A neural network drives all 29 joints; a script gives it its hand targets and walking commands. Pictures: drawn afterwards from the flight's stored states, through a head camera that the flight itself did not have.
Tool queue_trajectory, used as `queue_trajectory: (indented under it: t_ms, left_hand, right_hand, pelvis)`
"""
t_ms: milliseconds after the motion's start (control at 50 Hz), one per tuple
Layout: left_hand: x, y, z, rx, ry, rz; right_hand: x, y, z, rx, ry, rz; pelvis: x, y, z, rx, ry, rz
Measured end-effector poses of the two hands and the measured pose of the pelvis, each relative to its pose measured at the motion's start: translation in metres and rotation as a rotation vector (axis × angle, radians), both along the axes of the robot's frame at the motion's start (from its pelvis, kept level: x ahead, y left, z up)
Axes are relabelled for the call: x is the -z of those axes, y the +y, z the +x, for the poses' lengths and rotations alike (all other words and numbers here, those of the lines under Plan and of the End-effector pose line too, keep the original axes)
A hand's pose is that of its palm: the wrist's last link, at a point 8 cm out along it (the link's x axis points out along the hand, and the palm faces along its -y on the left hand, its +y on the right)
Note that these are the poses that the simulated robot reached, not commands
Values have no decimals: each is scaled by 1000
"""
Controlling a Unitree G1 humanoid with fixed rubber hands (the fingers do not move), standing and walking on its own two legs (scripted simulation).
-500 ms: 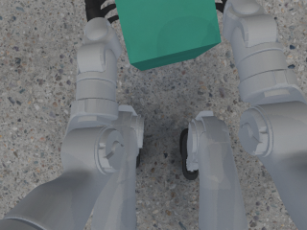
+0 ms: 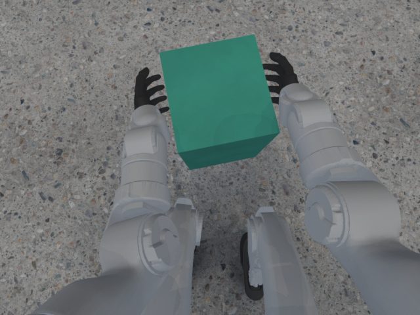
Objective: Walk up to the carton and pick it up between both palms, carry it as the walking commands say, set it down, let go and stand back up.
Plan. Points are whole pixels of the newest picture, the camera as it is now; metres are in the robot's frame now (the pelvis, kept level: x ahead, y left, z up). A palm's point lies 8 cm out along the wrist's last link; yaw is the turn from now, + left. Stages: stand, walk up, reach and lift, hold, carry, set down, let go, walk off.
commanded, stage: reach and lift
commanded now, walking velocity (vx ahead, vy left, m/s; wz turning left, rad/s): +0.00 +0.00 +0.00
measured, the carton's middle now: (216, 114) +0.50 +0.05 -0.13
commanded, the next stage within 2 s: none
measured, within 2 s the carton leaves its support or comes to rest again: neither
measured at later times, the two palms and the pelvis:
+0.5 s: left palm (125, 109) +0.43 +0.18 +0.04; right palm (296, 81) +0.48 -0.07 +0.05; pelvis +0.01 +0.01 +0.06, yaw +0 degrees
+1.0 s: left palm (112, 97) +0.41 +0.17 +0.10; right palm (315, 70) +0.46 -0.08 +0.10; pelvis +0.05 +0.00 +0.13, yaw +2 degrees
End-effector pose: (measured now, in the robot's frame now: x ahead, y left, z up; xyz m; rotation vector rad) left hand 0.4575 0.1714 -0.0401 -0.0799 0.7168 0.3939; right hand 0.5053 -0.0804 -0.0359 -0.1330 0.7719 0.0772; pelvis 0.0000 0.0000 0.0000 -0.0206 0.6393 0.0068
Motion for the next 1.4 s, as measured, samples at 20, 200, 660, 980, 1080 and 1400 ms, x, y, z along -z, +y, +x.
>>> queue_trajectory:
  t_ms: [20,200,660,980,1080,1400]
  left_hand:
    - [1,0,-1,-1,6,-2]
    - [-27,3,-3,9,-31,13]
    - [-105,6,-35,-38,-28,-20]
    - [-143,-2,-42,-61,-42,-11]
    - [-151,0,-48,-65,-41,-4]
    - [-209,14,-57,-44,-72,-11]
  right_hand:
    - [1,0,0,1,5,1]
    - [-31,4,-3,-15,-62,-36]
    - [-103,8,-33,5,-18,-10]
    - [-133,2,-40,31,-17,42]
    - [-144,4,-42,27,-28,46]
    - [-199,15,-59,27,-69,50]
  pelvis:
    - [-2,0,2,-1,7,-1]
    - [-20,5,12,-1,14,-14]
    - [-81,6,24,-22,-112,-19]
    - [-127,2,51,-38,-166,-7]
    - [-137,2,57,-41,-184,-4]
    - [-176,7,66,-59,-287,-5]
